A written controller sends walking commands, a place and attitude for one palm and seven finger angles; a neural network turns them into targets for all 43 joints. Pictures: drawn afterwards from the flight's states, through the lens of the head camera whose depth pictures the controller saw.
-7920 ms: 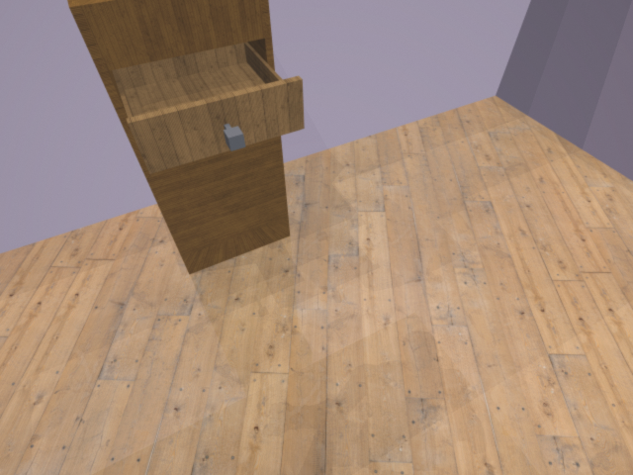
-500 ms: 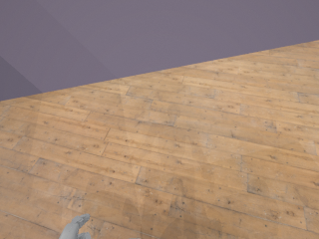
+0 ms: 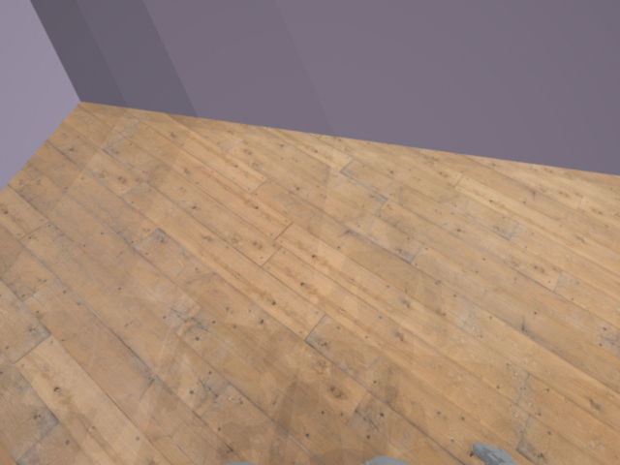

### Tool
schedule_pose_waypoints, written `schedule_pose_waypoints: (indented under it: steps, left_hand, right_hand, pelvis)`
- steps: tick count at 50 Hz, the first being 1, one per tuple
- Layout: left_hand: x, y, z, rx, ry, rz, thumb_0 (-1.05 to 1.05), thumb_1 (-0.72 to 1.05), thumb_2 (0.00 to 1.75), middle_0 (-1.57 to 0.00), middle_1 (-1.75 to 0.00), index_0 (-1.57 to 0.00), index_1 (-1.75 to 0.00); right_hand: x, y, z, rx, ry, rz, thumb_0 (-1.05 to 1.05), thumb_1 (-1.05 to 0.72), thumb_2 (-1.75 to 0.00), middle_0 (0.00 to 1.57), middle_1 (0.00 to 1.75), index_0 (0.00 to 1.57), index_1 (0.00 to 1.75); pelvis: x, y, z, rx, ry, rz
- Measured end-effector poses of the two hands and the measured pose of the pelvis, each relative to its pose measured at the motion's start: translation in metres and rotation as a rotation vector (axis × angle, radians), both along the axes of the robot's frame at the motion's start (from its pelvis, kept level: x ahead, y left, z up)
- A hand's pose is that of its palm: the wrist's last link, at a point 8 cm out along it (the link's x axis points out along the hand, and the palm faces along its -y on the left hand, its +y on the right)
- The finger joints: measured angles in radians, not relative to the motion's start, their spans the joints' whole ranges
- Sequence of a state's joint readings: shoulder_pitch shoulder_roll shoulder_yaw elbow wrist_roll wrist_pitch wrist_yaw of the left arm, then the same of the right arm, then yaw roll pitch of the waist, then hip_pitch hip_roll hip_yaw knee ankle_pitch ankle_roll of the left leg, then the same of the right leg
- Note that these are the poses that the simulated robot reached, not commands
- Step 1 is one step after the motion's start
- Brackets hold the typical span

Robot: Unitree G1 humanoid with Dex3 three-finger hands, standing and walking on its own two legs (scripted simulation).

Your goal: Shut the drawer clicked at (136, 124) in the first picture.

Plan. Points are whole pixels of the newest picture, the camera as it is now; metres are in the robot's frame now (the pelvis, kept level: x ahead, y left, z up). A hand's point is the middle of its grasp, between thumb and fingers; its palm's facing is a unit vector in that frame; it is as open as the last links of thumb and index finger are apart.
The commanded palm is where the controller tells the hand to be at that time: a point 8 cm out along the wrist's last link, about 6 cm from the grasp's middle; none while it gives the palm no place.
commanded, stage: turn to face it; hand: left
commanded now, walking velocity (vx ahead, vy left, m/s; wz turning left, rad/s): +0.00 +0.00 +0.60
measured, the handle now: out of the picture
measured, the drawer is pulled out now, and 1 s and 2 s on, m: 0.24 0.24 0.24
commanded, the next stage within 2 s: none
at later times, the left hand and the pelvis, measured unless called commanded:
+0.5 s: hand out of the picture +0.04 +0.16 -0.13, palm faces +0.29 -0.91 -0.29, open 7.4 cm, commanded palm none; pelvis +0.01 -0.05 +0.01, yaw +18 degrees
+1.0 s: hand out of the picture -0.06 +0.21 -0.15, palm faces +0.59 -0.76 -0.27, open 7.4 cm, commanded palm none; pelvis +0.00 -0.02 +0.01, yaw +35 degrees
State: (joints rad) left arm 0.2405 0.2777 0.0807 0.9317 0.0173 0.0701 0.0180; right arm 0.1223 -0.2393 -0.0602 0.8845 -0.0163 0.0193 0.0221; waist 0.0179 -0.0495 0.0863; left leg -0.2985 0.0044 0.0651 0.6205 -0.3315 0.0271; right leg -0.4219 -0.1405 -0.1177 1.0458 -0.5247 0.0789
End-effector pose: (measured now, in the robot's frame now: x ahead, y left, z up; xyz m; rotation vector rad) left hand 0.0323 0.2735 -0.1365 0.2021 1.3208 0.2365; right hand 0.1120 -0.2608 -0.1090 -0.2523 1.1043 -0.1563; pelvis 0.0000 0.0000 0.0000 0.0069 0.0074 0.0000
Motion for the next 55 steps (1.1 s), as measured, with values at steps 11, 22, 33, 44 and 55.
schedule_pose_waypoints:
  steps: [11,22,33,44,55]
  left_hand:
    - [0.025,-0.014,0.028,0.020,-0.148,0.059,0.01,0.91,0.90,-0.20,-0.30,-0.20,-0.30]
    - [0.006,-0.064,0.045,0.060,-0.222,0.154,0.01,0.91,0.90,-0.21,-0.30,-0.21,-0.30]
    - [-0.074,-0.071,0.028,0.014,-0.102,0.344,0.01,0.91,0.90,-0.21,-0.30,-0.21,-0.30]
    - [-0.145,-0.038,0.006,0.005,-0.028,0.540,0.01,0.91,0.90,-0.20,-0.30,-0.20,-0.30]
    - [-0.109,-0.045,0.031,0.075,-0.179,0.589,0.01,0.91,0.90,-0.20,-0.30,-0.20,-0.30]
  right_hand:
    - [0.005,0.008,-0.008,0.055,0.062,0.078,0.00,-0.91,-0.90,0.21,0.30,0.20,0.30]
    - [0.022,-0.028,-0.029,0.084,0.139,0.163,0.00,-0.91,-0.90,0.20,0.30,0.20,0.30]
    - [0.069,0.002,-0.012,0.039,0.141,0.347,0.00,-0.91,-0.90,0.20,0.30,0.20,0.30]
    - [0.105,0.073,0.003,-0.004,0.015,0.539,0.00,-0.91,-0.90,0.20,0.30,0.20,0.30]
    - [0.112,0.071,-0.014,0.035,0.098,0.612,0.00,-0.90,-0.90,0.21,0.30,0.20,0.30]
  pelvis:
    - [0.004,-0.014,0.010,-0.001,-0.001,0.120]
    - [0.009,-0.050,0.009,0.028,-0.016,0.274]
    - [0.006,-0.046,0.014,0.036,-0.007,0.414]
    - [-0.006,-0.021,0.005,-0.006,-0.009,0.549]
    - [0.008,-0.039,0.008,-0.007,-0.001,0.680]
